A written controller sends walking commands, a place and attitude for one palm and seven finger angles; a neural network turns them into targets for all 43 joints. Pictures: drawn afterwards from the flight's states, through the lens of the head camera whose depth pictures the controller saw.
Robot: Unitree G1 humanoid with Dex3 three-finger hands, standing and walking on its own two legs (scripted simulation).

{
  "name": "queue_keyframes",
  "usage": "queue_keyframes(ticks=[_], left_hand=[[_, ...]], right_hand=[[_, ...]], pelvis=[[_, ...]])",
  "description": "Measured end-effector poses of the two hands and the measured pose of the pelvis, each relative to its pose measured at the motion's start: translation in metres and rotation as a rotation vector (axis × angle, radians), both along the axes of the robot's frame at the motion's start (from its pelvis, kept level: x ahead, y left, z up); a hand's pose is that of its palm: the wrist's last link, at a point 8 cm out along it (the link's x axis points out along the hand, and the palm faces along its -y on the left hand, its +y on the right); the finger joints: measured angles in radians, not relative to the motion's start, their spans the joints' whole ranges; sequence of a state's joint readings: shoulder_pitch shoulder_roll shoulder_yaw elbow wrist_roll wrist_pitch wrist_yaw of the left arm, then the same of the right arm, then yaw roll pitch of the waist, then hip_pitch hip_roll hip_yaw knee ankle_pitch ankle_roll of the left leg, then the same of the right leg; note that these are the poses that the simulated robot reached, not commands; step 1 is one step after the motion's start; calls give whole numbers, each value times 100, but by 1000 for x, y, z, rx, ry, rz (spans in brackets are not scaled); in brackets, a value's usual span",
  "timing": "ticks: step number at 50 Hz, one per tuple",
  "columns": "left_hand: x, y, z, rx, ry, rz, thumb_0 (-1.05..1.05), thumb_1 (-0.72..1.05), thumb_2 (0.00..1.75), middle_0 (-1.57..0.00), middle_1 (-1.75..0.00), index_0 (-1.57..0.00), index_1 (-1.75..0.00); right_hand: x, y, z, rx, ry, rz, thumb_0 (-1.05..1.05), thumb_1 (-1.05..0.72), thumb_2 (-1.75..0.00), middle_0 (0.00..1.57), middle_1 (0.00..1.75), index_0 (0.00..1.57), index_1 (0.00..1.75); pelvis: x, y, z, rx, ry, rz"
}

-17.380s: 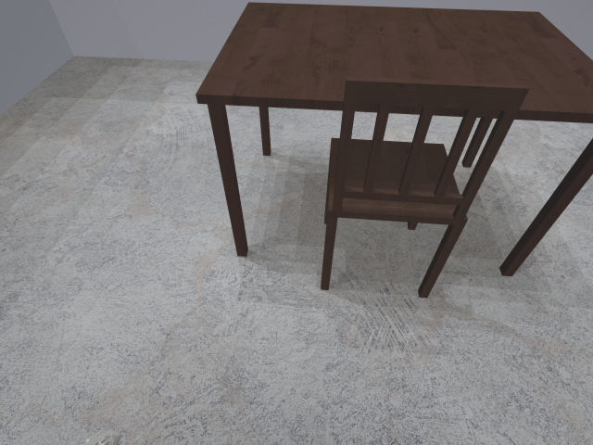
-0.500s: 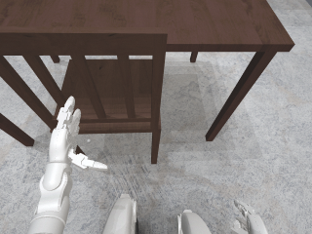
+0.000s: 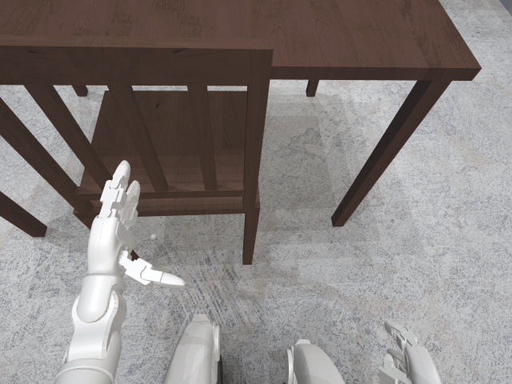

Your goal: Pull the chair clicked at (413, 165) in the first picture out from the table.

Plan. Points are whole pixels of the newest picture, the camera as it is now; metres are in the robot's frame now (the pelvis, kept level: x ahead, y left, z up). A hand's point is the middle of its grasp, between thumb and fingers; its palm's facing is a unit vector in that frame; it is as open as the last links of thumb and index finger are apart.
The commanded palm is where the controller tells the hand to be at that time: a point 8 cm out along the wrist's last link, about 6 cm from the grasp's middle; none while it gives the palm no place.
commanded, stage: aim the fingers beside a spindle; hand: left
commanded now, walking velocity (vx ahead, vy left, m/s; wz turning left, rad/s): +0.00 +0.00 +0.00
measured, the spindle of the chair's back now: (144, 146) +0.48 +0.21 +0.03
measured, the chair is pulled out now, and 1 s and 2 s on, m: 0.00 0.00 0.00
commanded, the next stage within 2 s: push the fingers through the gap in 0.40 s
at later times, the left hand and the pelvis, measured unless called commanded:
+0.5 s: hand (136, 220) +0.34 +0.19 +0.03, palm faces +0.12 -0.99 -0.07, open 16.9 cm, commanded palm +0.31 +0.23 +0.02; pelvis +0.00 +0.00 +0.00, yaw +0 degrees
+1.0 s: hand (148, 205) +0.37 +0.18 +0.02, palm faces +0.11 -0.99 -0.03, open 16.9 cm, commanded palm +0.36 +0.23 +0.03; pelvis +0.00 +0.00 +0.00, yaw +0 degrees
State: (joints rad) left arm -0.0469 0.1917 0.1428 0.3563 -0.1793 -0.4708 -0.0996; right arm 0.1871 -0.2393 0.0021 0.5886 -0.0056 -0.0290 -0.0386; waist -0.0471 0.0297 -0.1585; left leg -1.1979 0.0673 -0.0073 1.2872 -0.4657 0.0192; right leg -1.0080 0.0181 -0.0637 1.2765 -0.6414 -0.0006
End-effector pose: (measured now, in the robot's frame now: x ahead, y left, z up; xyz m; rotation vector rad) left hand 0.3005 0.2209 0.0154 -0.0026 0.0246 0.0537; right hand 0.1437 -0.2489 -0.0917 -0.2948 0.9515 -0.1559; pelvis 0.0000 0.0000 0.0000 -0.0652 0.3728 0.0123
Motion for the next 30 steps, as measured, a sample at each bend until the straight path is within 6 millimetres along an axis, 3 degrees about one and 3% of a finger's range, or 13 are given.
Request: queue_keyframes(ticks=[5,9,14,18,23,26,30], left_hand=[[8,21,27,71,-102,72,-2,-50,30,-7,-8,-6,-9],[9,35,16,56,-6,75,-1,-50,30,-7,-8,-6,-8],[-6,14,-9,-11,89,4,-1,-50,31,-6,-8,-5,-8],[-7,-2,6,1,-13,-1,-2,-50,30,-6,-8,-5,-8],[8,13,27,72,-111,55,-2,-50,30,-7,-8,-6,-9],[13,23,17,68,-35,65,-1,-50,30,-7,-8,-6,-8],[8,18,-3,22,74,35,-1,-50,30,-6,-8,-5,-8]], right_hand=[[-1,3,0,18,5,5,1,-91,-89,21,30,20,30],[-3,6,-2,42,15,6,1,-91,-89,21,30,20,30],[-3,6,-1,30,13,4,1,-91,-89,21,30,20,30],[-2,5,1,7,4,8,1,-91,-89,21,30,20,30],[0,6,-1,19,1,19,1,-91,-89,21,30,20,30],[0,7,-3,38,5,17,1,-91,-89,21,30,20,30],[-2,7,-2,41,11,11,1,-91,-89,21,30,20,30]], pelvis=[[0,-1,1,2,-5,-2],[-1,-1,3,1,-4,3],[0,2,3,-2,-1,5],[0,3,2,-1,-5,3],[-2,1,0,0,-6,4],[-3,0,0,1,-5,5],[-2,0,2,1,-1,5]])
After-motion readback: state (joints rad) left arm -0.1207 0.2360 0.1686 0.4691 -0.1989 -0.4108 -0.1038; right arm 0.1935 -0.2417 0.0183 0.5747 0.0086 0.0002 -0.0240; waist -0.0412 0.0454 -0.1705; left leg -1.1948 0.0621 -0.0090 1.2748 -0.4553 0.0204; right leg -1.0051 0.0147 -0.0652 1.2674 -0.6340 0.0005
